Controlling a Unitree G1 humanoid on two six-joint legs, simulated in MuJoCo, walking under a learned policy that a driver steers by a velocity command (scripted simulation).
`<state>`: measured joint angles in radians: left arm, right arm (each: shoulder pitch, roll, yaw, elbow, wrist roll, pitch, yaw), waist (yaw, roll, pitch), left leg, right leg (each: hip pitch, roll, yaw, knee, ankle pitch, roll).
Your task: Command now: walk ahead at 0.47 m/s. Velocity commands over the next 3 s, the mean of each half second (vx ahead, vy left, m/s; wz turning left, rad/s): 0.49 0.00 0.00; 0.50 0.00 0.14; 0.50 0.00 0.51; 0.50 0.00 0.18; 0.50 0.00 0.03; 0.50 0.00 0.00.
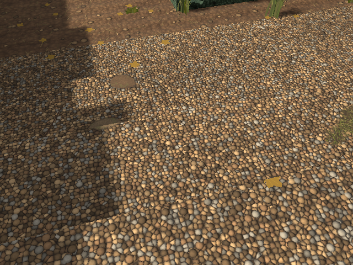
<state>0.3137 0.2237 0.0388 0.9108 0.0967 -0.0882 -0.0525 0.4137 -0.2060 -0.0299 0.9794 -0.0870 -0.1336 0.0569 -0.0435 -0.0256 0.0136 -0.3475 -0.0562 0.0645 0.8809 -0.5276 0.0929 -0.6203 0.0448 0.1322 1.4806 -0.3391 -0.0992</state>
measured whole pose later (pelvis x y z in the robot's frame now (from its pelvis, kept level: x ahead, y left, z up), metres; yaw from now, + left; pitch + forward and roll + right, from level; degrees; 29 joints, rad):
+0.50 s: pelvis +0.31 -0.06 -0.13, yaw +1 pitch +0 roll -2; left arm 0.40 0.21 0.01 0.93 0.07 -0.08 -0.06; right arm 0.33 -0.24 0.01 0.96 -0.08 -0.09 0.04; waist -0.01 0.04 0.01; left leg -0.62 0.09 -0.05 1.21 -0.20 0.05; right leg -0.18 0.06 -0.10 0.42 -0.25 -0.08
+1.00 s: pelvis +0.61 +0.01 -0.13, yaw +6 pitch -1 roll +1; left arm 0.19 0.21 0.01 0.88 0.10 -0.08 -0.01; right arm 0.38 -0.21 -0.03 0.99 -0.04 -0.13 0.05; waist -0.06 -0.03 0.04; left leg -0.24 -0.14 -0.01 0.40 -0.14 0.12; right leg -0.56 -0.09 0.07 1.03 -0.34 -0.03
